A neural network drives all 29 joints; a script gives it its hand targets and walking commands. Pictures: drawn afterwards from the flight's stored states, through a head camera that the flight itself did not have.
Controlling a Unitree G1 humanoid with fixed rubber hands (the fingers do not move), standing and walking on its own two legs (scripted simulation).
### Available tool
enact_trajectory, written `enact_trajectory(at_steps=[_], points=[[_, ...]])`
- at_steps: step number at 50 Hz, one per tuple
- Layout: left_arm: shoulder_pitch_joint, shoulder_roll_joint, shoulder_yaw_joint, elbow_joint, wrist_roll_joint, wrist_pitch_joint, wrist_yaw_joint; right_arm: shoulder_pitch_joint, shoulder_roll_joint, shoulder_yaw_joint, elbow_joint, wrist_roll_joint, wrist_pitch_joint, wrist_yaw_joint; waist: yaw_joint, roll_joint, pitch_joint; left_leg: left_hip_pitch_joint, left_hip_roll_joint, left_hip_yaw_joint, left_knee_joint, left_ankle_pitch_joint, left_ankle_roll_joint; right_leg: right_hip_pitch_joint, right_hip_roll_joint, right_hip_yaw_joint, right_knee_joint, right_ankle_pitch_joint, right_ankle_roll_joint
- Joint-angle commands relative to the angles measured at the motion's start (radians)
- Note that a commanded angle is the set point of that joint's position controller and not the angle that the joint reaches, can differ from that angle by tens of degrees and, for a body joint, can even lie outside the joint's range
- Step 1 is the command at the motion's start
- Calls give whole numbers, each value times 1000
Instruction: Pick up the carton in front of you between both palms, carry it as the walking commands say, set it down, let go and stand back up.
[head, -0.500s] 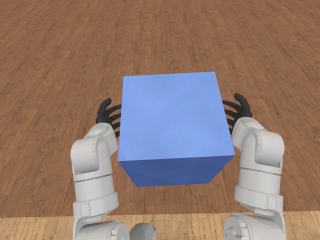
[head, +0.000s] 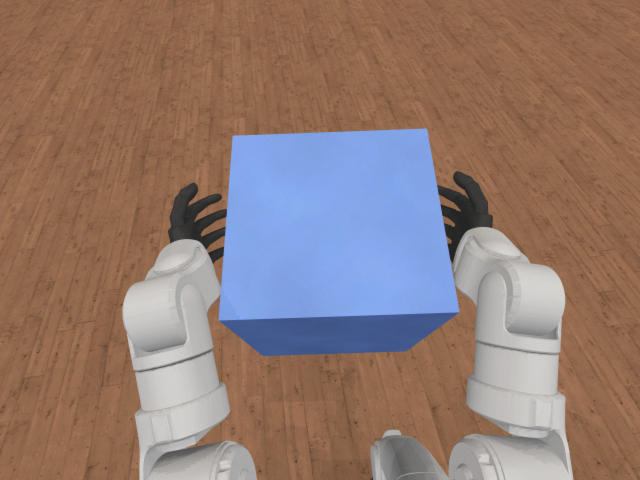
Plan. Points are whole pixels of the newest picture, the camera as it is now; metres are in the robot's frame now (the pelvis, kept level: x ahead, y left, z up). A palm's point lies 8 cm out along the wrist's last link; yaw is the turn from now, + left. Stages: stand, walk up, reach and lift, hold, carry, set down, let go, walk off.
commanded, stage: carry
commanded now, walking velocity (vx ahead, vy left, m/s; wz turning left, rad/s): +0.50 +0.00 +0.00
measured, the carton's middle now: (332, 259) +0.37 -0.02 +0.07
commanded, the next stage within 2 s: none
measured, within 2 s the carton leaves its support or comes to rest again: neither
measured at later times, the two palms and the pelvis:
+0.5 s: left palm (233, 104) +0.65 +0.12 +0.12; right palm (415, 95) +0.67 -0.19 +0.11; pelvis +0.33 -0.03 +0.02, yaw +1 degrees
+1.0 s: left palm (229, 37) +0.92 +0.14 +0.11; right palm (373, 29) +0.92 -0.16 +0.11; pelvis +0.70 -0.01 +0.02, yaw +0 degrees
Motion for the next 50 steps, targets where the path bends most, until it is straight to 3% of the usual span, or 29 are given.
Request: enact_trajectory(at_steps=[1,5,7,8,9,10,11,12,13,15,17,21,26,28,30,31,32,33,34,35,36,37,39,43,47,50], points=[[-554,-605,-593,-45,-139,-4,5,-554,608,591,-84,160,-10,-5,-7,158,-408,329,227,-202,-170,294,138,44,-7,-38,-238,87,12],[-537,-585,-568,8,-136,29,-5,-525,573,550,-31,109,22,-15,10,174,-352,336,211,-133,-125,460,79,183,49,-134,-446,173,-2],[-542,-592,-550,49,-130,41,-11,-540,579,539,-2,90,33,-18,77,156,-397,264,191,-58,82,618,30,447,92,-193,-553,170,-24],[-535,-597,-543,70,-127,44,-15,-549,587,532,11,76,35,-20,110,86,-462,133,160,-32,272,563,5,668,49,-130,-544,118,-33],[-530,-597,-540,101,-119,43,-12,-551,597,527,28,74,42,-19,132,-125,-486,-148,58,1,531,336,-41,849,-141,259,-638,-96,-95],[-550,-603,-542,126,-117,45,-13,-581,610,515,50,71,44,-19,102,-270,-421,-404,-59,-59,707,-88,-55,917,-331,614,-742,83,-179],[-573,-625,-542,121,-124,43,-17,-611,623,508,70,66,45,-21,111,-202,-433,-452,-3,-142,832,-117,-29,924,-335,573,-704,144,-229],[-580,-661,-550,130,-127,38,-23,-607,656,500,97,59,45,-18,110,-117,-396,-474,32,-152,825,-66,-19,863,-305,490,-694,225,-222],[-604,-703,-562,122,-133,30,-32,-608,694,494,121,51,40,-12,97,-34,-381,-474,63,-164,762,-12,-21,824,-283,408,-702,237,-187],[-649,-777,-588,104,-142,5,-51,-611,763,502,148,40,22,1,80,-55,-381,-425,87,-146,651,58,-41,772,-246,291,-738,275,-138],[-651,-809,-606,98,-142,-22,-64,-610,811,530,151,39,-5,10,75,-101,-389,-419,83,-115,573,104,-59,789,-225,212,-761,336,-133],[-545,-803,-618,93,-119,-60,-64,-549,835,581,134,47,-48,13,87,-99,-366,-459,84,-55,358,212,-85,880,-182,92,-772,489,-133],[-341,-791,-662,2,-110,-68,-68,-385,841,651,21,85,-59,34,98,-119,-312,-343,31,40,63,369,-65,930,-137,-22,-752,757,-84],[-242,-809,-688,-48,-122,-58,-74,-311,824,676,-58,102,-49,43,88,-137,-307,-226,3,75,-43,440,-43,943,-133,-60,-721,920,-54],[-134,-806,-703,-103,-129,-43,-82,-223,807,702,-133,115,-37,49,72,-148,-383,29,-48,126,-117,440,-30,915,-120,-119,-541,1054,-15],[-93,-804,-716,-128,-132,-34,-84,-169,793,709,-165,112,-32,52,50,-107,-445,255,-21,111,-119,419,-22,797,-99,-142,-383,929,13],[-76,-797,-728,-155,-142,-23,-83,-97,802,708,-178,113,-21,57,36,7,-522,488,164,-125,-70,372,6,584,-77,-116,-158,558,34],[-40,-801,-746,-199,-153,-12,-84,-78,797,709,-189,115,-18,55,44,275,-631,808,436,-578,-78,368,186,199,43,-40,132,53,59],[-32,-784,-770,-247,-170,-5,-87,19,810,705,-191,116,-18,58,36,280,-580,760,423,-654,-170,403,209,55,83,21,274,-133,40],[-31,-824,-799,-277,-184,-7,-94,35,837,708,-231,116,-18,66,36,207,-523,711,391,-535,-160,498,186,3,29,56,309,-109,19],[-19,-852,-813,-308,-195,-11,-101,50,866,718,-265,122,-20,77,35,83,-492,641,370,-447,-164,584,155,7,-11,61,257,-51,14],[-4,-880,-825,-335,-204,-16,-110,48,889,732,-306,131,-25,88,39,56,-449,558,354,-372,-184,605,124,23,-44,52,191,-14,18],[60,-907,-841,-370,-205,-22,-123,79,906,751,-365,147,-30,106,46,91,-427,449,315,-277,-238,506,85,93,-60,27,69,35,29],[208,-873,-855,-418,-169,-15,-125,198,842,788,-438,159,-16,127,46,159,-340,395,266,-139,-296,493,74,78,-47,-55,-162,114,52],[246,-741,-845,-447,-159,23,-108,248,694,779,-460,150,20,116,40,150,-214,342,229,-68,-325,501,59,83,-37,-114,-367,256,58],[262,-646,-824,-457,-169,56,-92,274,605,754,-464,138,50,92,41,149,-128,298,212,-8,-299,662,41,146,-2,-164,-474,354,40]])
